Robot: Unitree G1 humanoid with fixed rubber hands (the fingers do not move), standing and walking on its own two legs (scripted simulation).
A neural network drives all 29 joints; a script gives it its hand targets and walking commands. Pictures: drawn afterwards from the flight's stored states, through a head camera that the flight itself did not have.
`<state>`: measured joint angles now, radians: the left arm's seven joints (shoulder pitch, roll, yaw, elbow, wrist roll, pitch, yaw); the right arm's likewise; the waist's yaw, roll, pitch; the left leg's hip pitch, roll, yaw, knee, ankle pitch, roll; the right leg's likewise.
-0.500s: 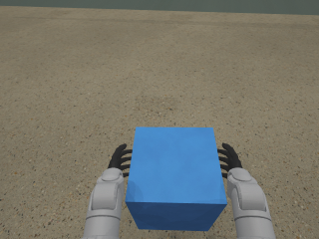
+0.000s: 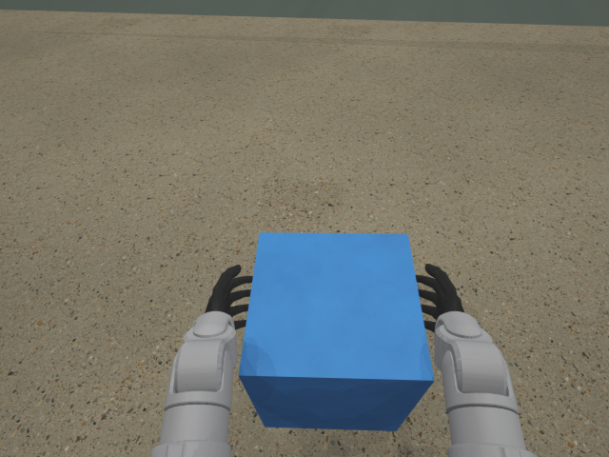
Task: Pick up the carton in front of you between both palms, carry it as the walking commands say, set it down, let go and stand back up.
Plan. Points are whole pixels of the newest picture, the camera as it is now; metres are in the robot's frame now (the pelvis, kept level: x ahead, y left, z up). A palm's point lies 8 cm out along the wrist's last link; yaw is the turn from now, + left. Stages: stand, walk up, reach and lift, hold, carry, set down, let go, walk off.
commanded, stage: carry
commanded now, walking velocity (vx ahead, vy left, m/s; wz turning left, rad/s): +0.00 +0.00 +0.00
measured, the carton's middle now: (331, 337) +0.30 +0.00 -0.04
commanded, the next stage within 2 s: hold in 0.40 s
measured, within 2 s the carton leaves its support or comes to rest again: neither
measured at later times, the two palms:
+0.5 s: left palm (210, 329) +0.27 +0.16 +0.04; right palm (441, 330) +0.27 -0.14 +0.04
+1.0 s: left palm (212, 331) +0.28 +0.17 +0.01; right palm (421, 313) +0.32 -0.13 +0.00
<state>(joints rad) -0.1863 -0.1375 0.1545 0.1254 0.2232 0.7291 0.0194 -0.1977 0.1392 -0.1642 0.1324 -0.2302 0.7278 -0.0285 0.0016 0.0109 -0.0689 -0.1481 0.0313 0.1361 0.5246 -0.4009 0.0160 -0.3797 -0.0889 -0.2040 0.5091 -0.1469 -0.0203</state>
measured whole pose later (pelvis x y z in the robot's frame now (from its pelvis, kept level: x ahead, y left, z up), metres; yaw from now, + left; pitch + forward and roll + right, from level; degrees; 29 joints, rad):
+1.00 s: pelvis -0.05 -0.04 -0.01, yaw +9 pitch -1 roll +0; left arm -0.63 -0.14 0.53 0.65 0.46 0.43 -0.10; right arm -0.59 0.21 -0.51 0.51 -0.42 0.51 -0.02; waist -0.01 0.05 0.14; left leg -0.27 -0.03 -0.12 0.65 -0.37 0.00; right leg -0.41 0.05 0.06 0.56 -0.14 0.00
